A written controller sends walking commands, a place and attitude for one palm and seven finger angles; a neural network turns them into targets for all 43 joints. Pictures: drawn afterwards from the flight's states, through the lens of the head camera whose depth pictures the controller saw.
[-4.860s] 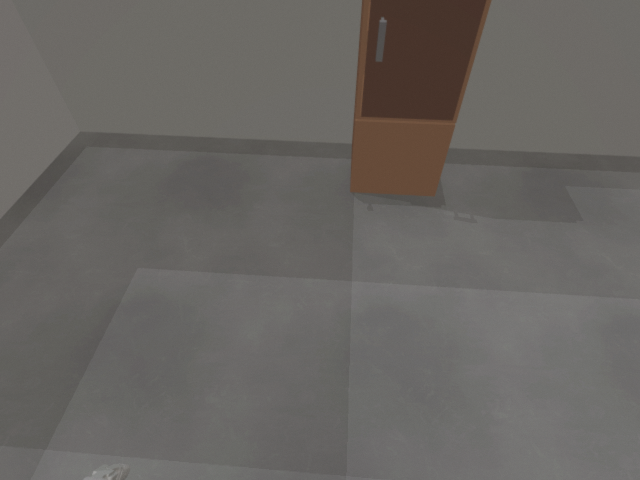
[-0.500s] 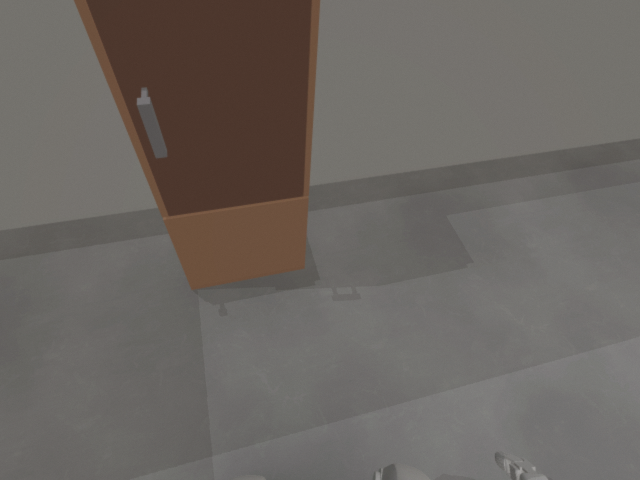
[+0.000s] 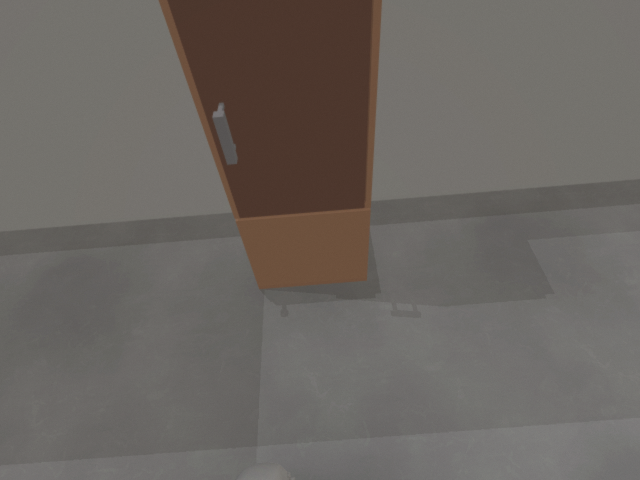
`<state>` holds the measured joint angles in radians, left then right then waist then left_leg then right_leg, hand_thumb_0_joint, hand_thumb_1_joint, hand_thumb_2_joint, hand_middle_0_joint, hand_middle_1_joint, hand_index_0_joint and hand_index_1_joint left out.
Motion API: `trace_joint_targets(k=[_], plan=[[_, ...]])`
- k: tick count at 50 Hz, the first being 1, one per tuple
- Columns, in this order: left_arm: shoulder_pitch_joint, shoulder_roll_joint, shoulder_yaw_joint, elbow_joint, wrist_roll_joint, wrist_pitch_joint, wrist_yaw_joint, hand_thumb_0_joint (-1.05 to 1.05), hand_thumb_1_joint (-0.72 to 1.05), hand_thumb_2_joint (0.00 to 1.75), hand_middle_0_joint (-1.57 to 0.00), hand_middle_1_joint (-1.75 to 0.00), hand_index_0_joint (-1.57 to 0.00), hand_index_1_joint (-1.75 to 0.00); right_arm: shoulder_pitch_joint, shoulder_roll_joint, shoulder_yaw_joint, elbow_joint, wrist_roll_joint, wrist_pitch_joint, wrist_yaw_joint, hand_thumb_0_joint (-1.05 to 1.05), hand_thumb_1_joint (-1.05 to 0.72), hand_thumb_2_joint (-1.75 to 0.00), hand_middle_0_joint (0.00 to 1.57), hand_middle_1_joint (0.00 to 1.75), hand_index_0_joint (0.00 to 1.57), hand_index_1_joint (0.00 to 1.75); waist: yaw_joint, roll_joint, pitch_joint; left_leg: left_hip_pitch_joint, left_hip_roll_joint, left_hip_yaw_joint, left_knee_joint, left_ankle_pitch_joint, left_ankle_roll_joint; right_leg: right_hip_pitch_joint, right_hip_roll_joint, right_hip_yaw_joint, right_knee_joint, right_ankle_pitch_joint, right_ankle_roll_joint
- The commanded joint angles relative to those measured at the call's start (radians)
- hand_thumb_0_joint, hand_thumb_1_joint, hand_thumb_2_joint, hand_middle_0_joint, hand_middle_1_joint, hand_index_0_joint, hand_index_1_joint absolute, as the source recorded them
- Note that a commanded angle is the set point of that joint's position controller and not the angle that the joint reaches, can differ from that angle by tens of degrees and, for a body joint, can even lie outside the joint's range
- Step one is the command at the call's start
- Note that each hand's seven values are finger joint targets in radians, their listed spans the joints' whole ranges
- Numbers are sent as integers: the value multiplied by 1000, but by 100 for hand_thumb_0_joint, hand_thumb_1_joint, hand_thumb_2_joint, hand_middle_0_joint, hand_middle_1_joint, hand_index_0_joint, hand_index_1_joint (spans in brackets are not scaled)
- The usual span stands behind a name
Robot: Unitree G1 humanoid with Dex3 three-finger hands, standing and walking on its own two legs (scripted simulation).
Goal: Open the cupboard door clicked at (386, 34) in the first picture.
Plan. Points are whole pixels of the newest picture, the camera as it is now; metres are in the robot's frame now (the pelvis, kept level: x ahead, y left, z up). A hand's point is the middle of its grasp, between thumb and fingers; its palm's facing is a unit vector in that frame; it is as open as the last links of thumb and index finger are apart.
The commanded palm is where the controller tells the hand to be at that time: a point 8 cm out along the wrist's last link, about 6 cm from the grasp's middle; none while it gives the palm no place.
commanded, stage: take the last steps up to it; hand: left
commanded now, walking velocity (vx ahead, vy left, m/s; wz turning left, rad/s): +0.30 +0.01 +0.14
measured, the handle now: (226, 133) +0.81 +0.26 -0.04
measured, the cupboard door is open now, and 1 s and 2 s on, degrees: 0 0 0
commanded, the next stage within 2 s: come to a stop and stand still in 0.92 s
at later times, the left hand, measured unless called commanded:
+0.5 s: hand out of the picture +0.09 +0.22 -0.17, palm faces +0.06 -0.98 -0.19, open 7.4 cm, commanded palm none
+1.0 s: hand (217, 449) +0.19 +0.19 -0.19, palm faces +0.15 -0.98 -0.13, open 7.3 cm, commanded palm none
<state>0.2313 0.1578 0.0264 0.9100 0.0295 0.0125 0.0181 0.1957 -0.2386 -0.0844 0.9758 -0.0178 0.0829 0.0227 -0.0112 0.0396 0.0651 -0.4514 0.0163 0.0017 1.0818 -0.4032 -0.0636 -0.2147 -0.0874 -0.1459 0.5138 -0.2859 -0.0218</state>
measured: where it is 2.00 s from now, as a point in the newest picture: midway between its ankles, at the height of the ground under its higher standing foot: (339, 469)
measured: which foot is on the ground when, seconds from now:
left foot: up 0.00-0.18, down 0.20-0.58, up 0.60-0.98, down 1.00-1.00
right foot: down 0.00-0.20, up 0.22-0.56, down 0.58-1.00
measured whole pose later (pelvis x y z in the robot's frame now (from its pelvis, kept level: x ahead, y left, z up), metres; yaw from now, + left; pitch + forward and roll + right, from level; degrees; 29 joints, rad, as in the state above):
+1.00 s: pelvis +0.24 +0.03 -0.01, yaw +4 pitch -1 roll -2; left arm 0.35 0.15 0.04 1.12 0.03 -0.04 0.00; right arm 0.17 -0.16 -0.05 1.02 -0.02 -0.04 0.02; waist 0.03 -0.01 0.03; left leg -0.36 0.08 0.13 0.58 -0.20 0.02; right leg -0.09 -0.03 -0.18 0.50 -0.38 0.01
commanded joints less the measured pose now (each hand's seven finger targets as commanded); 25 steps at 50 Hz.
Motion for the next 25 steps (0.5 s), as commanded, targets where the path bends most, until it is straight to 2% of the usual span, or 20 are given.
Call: trace_joint_targets(k=[1, 3, 4, 6, 7, 8, 9, 10, 11, 12, 13, 14, 15, 16, 17, 19, 22, 25], plan=[[87, 233, 59, -10, 3, -26, 17, 0, 90, 90, -20, -30, -20, -30, -84, -34, 12, -77, 4, -35, -9, 0, -90, -90, 20, 30, 20, 30, 62, -224, -69, -13, 9, 37, -188, -55, 1, 132, -238, 182, -172, 402, -118], [114, 237, 62, 21, 5, -29, 14, 0, 90, 90, -20, -30, -20, -30, -91, -24, 20, -75, 4, -47, -7, 0, -90, -90, 20, 30, 20, 30, 78, -239, -83, 31, 11, 58, -290, -65, 12, 149, -248, 202, -192, 290, -116], [111, 241, 64, 31, 5, -30, 11, 0, 90, 90, -20, -30, -20, -30, -75, -22, 23, -69, 3, -54, -7, 0, -90, -90, 20, 30, 20, 30, 74, -243, -85, 61, 12, 69, -344, -66, 21, 142, -253, 209, -199, 215, -117], [94, 236, 59, 51, 1, -29, 5, 0, 90, 90, -20, -30, -20, -30, -6, -18, 28, -42, 0, -71, -8, 0, -90, -90, 20, 30, 20, 30, 43, -232, -82, 195, 2, 104, -509, 9, 39, 59, -218, 181, -187, 28, -86], [74, 222, 56, 59, -4, -26, 0, 0, 90, 90, -20, -30, -20, -30, 40, -19, 28, -22, -1, -78, -10, 0, -90, -90, 20, 30, 20, 30, 17, -205, -66, 310, -6, 125, -618, 67, 46, -29, -183, 146, -165, -96, -52], [58, 187, 48, 58, -13, -22, -4, 0, 90, 90, -20, -30, -20, -30, 104, -50, 24, 5, -2, -91, -16, 0, -90, -90, 20, 30, 20, 30, -16, -84, -74, 433, 37, 66, -717, 79, 62, -132, -141, 101, -75, -164, -13], [51, 126, 36, 37, -17, -20, -13, 0, 90, 90, -20, -30, -20, -30, 167, -130, 8, 24, -13, -96, -23, 0, -90, -90, 20, 30, 20, 30, -43, 165, -59, 520, 232, -198, -790, -17, 135, -312, -33, 2, 128, -222, 40], [-9, 95, 20, 5, -10, -24, -17, 0, 90, 90, -20, -30, -20, -30, 230, -189, -1, 31, -16, -93, -29, 0, -90, -90, 20, 30, 20, 30, -76, 253, -9, 499, 381, -401, -894, -64, 233, -436, 26, -19, 310, -301, 54], [-73, 107, 25, -5, 2, -23, -16, 0, 90, 90, -20, -30, -20, -30, 238, -172, 0, 47, -17, -97, -36, 0, -90, -90, 20, 30, 20, 30, -92, 213, 33, 439, 391, -415, -930, -105, 263, -458, 1, 54, 435, -285, 43], [-82, 124, 29, 6, 0, -25, -23, 0, 90, 90, -20, -30, -20, -30, 205, -150, 7, 44, -13, -102, -41, 0, -90, -90, 20, 30, 20, 30, -66, 210, 57, 411, 372, -385, -933, -104, 264, -483, -20, 88, 511, -228, 41], [-78, 126, 32, 24, -2, -26, -32, 0, 90, 90, -20, -30, -20, -30, 164, -117, 16, 32, -11, -108, -44, 0, -90, -90, 20, 30, 20, 30, -51, 173, 101, 365, 341, -315, -940, -56, 255, -475, -39, 108, 539, -163, 43], [-51, 119, 31, 47, -2, -28, -39, 0, 90, 90, -20, -30, -20, -30, 134, -96, 24, 29, -10, -115, -45, 0, -90, -90, 20, 30, 20, 30, -26, 127, 110, 343, 299, -234, -934, 38, 232, -439, -42, 106, 537, -106, 47], [-18, 107, 28, 65, -4, -27, -42, 0, 90, 90, -20, -30, -20, -30, 126, -89, 28, 31, -7, -123, -47, 0, -90, -90, 20, 30, 20, 30, -10, 113, 89, 357, 269, -173, -919, 150, 221, -414, -38, 94, 523, -72, 54], [-2, 102, 25, 77, -5, -25, -42, 0, 90, 90, -20, -30, -20, -30, 136, -86, 28, 36, -5, -129, -49, 0, -90, -90, 20, 30, 20, 30, -6, 112, 65, 380, 256, -136, -906, 244, 221, -395, -35, 87, 499, -54, 59], [-8, 101, 26, 82, -7, -26, -43, 0, 90, 90, -20, -30, -20, -30, 156, -81, 27, 47, -3, -134, -51, 0, -90, -90, 20, 30, 20, 30, -8, 89, 53, 402, 251, -111, -895, 323, 221, -383, -32, 79, 473, -44, 60], [-31, 88, 22, 78, -8, -24, -42, 0, 90, 90, -20, -30, -20, -30, 191, -81, 24, 66, -4, -138, -52, 0, -90, -90, 20, 30, 20, 30, -13, 81, 50, 424, 253, -79, -880, 412, 224, -374, -31, 66, 403, -31, 66], [-95, 78, 22, 62, -11, -30, -44, 0, 90, 90, -20, -30, -20, -30, 227, -79, 19, 93, -9, -136, -52, 0, -90, -90, 20, 30, 20, 30, -34, 91, 66, 429, 257, -61, -855, 447, 217, -333, -17, 39, 258, -33, 57], [-77, 68, 28, 68, -12, -38, -46, 0, 90, 90, -20, -30, -20, -30, 209, -87, 14, 106, -14, -133, -52, 0, -90, -90, 20, 30, 20, 30, -14, 100, 64, 379, 257, -46, -805, 431, 202, -209, 15, 7, 136, -3, 38]])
